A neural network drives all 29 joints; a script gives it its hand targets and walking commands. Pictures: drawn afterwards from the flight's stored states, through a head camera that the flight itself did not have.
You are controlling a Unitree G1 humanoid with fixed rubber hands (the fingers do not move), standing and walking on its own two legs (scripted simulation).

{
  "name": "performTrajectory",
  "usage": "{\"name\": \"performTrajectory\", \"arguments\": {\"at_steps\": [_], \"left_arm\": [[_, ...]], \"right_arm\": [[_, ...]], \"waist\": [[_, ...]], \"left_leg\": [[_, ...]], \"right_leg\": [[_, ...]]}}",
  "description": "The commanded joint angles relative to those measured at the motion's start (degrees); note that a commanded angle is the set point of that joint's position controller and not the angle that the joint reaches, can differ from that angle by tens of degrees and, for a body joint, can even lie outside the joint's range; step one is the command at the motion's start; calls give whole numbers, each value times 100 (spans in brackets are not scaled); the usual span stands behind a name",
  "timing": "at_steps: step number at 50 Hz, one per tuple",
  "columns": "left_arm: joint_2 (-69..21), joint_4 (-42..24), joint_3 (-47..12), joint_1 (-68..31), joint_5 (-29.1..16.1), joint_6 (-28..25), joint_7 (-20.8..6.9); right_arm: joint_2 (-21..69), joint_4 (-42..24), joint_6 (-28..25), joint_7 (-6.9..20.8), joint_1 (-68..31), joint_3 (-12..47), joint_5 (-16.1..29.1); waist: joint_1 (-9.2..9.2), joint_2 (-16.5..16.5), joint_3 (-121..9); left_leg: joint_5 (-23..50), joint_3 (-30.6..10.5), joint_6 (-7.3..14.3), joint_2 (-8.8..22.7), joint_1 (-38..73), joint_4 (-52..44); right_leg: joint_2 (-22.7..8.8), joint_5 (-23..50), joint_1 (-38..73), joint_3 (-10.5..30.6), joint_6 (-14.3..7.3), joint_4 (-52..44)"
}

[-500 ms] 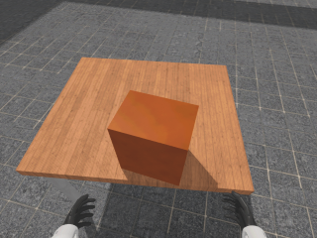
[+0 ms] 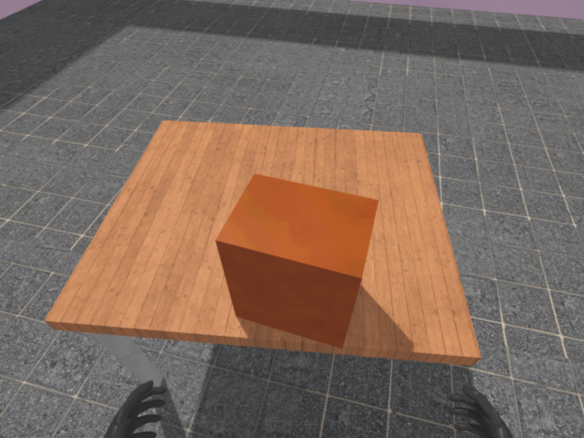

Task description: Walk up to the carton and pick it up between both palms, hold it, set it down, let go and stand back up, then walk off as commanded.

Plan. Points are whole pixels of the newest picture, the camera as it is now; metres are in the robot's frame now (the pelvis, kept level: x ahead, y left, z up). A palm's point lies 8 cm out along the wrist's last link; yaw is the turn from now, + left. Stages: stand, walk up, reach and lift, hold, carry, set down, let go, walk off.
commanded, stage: stand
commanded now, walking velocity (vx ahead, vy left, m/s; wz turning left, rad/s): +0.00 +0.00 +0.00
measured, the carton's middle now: (299, 264) +0.42 +0.00 -0.08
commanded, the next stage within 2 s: none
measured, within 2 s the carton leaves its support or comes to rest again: neither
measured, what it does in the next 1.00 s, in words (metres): stands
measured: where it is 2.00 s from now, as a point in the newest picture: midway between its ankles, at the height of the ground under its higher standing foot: outside the picture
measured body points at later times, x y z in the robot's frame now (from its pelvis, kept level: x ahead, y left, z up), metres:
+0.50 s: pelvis +0.00 +0.00 +0.00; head +0.00 +0.00 +0.45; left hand +0.15 +0.26 -0.09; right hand +0.13 -0.27 -0.10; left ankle +0.01 +0.15 -0.74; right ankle +0.01 -0.14 -0.74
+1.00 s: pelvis +0.00 +0.00 +0.00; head +0.00 +0.00 +0.45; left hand +0.14 +0.27 -0.09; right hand +0.13 -0.27 -0.10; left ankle +0.01 +0.15 -0.74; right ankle +0.01 -0.14 -0.74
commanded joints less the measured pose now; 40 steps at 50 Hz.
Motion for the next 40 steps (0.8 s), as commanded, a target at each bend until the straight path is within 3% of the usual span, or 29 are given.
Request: {"name": "performTrajectory", "arguments": {"at_steps": [1, 2, 3, 4, 5, 6, 7, 8, 11, 13, 15, 16, 17, 20, 22, 23, 24, 25, 27, 28, 31, 32, 33, 35, 36, 37, 38, 39, 40], "left_arm": [[1289, -68, 412, 121, 0, -298, 86], [1260, -106, 419, 14, 1, -282, 93], [1452, -161, 540, 80, -20, -335, 63], [1397, -36, 503, 152, 32, -290, 82], [1209, -47, 423, 312, -35, -285, 28], [1421, 44, 529, 171, 15, -284, 57], [1323, -91, 469, 159, 4, -308, 52], [1234, -61, 412, 174, -95, -294, 71], [1336, 39, 467, 199, -28, -271, 62], [1472, -6, 496, 148, -30, -289, 75], [1294, -17, 427, 44, -53, -285, 57], [1456, -48, 488, 109, -76, -288, 86], [1572, 37, 579, 209, -16, -272, 101], [1430, 17, 452, 115, -64, -245, 44], [1432, -62, 507, 36, -25, -263, 82], [1593, 57, 511, 67, -40, -297, 87], [1513, 86, 516, 123, -47, -253, 87], [1398, 82, 410, 22, -47, -273, 85], [1284, -21, 442, -98, -36, -273, 81], [1292, 81, 432, 270, -84, -237, 64], [1631, 98, 546, 5, -4, -229, 51], [1498, 14, 538, -42, -70, -253, 44], [1367, 189, 443, 283, -66, -293, 41], [1560, 31, 472, 49, -77, -317, 58], [1384, 131, 418, -176, -61, -281, 50], [1430, 84, 453, -125, -75, -270, 61], [1489, 37, 517, -151, -101, -263, 41], [1469, 40, 482, 46, -89, -317, 50], [1413, 108, 402, -29, -91, -296, 60]], "right_arm": [[-1122, -373, -149, 66, -17, -405, -432], [-1335, -404, -151, 53, -84, -385, -373], [-1333, -523, -171, 19, -199, -434, -429], [-1352, -446, -166, 53, -252, -448, -408], [-1617, -435, -142, -12, -111, -538, -401], [-1315, -328, -101, 28, 97, -449, -408], [-1423, -292, -101, 40, 103, -457, -439], [-1511, -385, -138, -2, 101, -464, -374], [-1387, -323, -109, 29, -55, -471, -408], [-1487, -378, -158, 60, 43, -461, -392], [-1431, -402, -107, -14, -120, -443, -431], [-1433, -370, -117, 44, 143, -396, -403], [-1257, -418, -117, 52, -219, -407, -458], [-1410, -372, -131, 60, 109, -399, -342], [-1353, -400, -91, 39, -90, -422, -437], [-1428, -410, -79, 7, -115, -439, -402], [-1490, -335, -90, 15, -112, -456, -390], [-1381, -422, -155, 2, -69, -468, -333], [-1444, -354, -106, 50, -47, -459, -410], [-1343, -365, -55, 29, -277, -407, -441], [-1391, -402, -112, 93, 1, -478, -429], [-1558, -410, -144, 73, -103, -486, -390], [-1601, -247, -129, 29, 2, -509, -348], [-1394, -272, -108, 54, 69, -410, -414], [-1571, -330, -116, 39, -27, -486, -280], [-1488, -341, -128, 33, 31, -455, -368], [-1368, -301, -125, 46, 35, -403, -345], [-1475, -437, -135, 61, -213, -416, -387], [-1383, -507, -138, 75, -246, -400, -333]], "waist": [[15, 171, -344], [29, 30, -490], [119, -265, -343], [32, -144, -495], [42, 239, -339], [-33, 230, -356], [47, -101, -369], [44, -149, -615], [-70, 308, -386], [-34, -48, -673], [51, 57, -324], [-33, 226, -291], [68, 224, -365], [-90, 8, -501], [1, 154, -285], [92, -195, -178], [88, -92, -108], [-96, 223, -244], [-39, 377, -128], [72, 300, -365], [-121, -163, -109], [36, -7, -347], [-36, 455, -430], [-26, 101, -195], [-107, -10, -266], [-94, 114, -532], [-57, -277, -498], [127, -62, -381], [-16, 83, -535]], "left_leg": [[568, -277, 440, 190, 162, -453], [659, -181, 380, 110, 322, -356], [661, -343, 479, 231, 90, -381], [818, -319, 425, 187, 379, -340], [560, -224, 470, 160, 379, -260], [529, -196, 444, 241, 273, -345], [623, -325, 434, 222, 309, -392], [613, -323, 419, 222, 494, -296], [764, -223, 469, 209, 398, -260], [864, -314, 469, 237, 390, -268], [615, -220, 453, 227, 338, -287], [609, -229, 451, 195, 143, -469], [690, -228, 436, 209, 127, -442], [739, -249, 403, 184, 390, -314], [617, -255, 470, 325, 350, -385], [469, -393, 439, 299, 215, -553], [357, -359, 470, 262, 218, -469], [370, -362, 460, 255, 320, -503], [316, -250, 415, 178, 141, -465], [378, -302, 476, 218, 212, -453], [656, -351, 411, 297, 279, -462], [765, -356, 442, 307, 212, -418], [713, -244, 473, 248, 360, -389], [934, -310, 458, 267, 153, -409], [663, -319, 476, 309, 299, -464], [881, -320, 493, 280, 420, -392], [870, -357, 509, 390, 478, -458], [824, -405, 468, 326, 292, -491], [903, -326, 436, 284, 442, -413]], "right_leg": [[-411, 416, 315, 274, -238, -551], [-299, 577, 283, 227, -190, -560], [-354, 746, 391, 242, -199, -496], [-279, 877, 216, 204, -189, -542], [-405, 810, 189, 308, -219, -679], [-452, 705, 364, 377, -199, -662], [-397, 716, 370, 203, -220, -569], [-354, 679, 318, 299, -206, -582], [-460, 1064, 243, 305, -212, -627], [-394, 1201, 522, 232, -216, -480], [-399, 773, 275, 355, -198, -533], [-372, 794, 417, 326, -197, -540], [-420, 686, 449, 243, -216, -501], [-389, 777, 293, 232, -241, -566], [-474, 574, 125, 323, -202, -617], [-405, 322, 118, 277, -242, -605], [-406, 335, 161, 310, -207, -722], [-441, 408, 154, 390, -231, -717], [-379, 411, 198, 261, -240, -660], [-374, 436, 227, 244, -185, -593], [-360, 704, 62, 172, -169, -497], [-402, 719, 275, 172, -187, -571], [-401, 956, 381, 295, -254, -534], [-422, 978, 325, 239, -211, -442], [-476, 975, 217, 359, -198, -574], [-435, 1016, 445, 339, -184, -477], [-406, 784, 265, 227, -193, -440], [-348, 605, 317, 264, -225, -463], [-447, 882, 242, 290, -222, -494]]}}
